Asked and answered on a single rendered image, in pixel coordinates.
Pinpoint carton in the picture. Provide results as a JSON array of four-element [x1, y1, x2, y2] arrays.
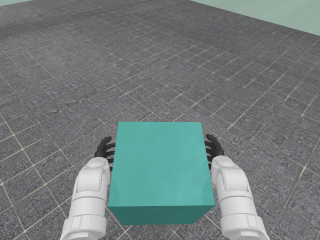
[[108, 121, 216, 225]]

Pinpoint robot left forearm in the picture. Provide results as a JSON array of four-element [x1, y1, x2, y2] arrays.
[[60, 157, 111, 240]]

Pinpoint robot left hand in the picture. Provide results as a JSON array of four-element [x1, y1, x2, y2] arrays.
[[94, 136, 116, 171]]

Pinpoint robot right forearm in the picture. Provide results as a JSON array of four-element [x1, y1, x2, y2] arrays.
[[211, 155, 270, 240]]

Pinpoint robot right hand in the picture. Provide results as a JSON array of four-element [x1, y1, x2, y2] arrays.
[[204, 134, 225, 170]]

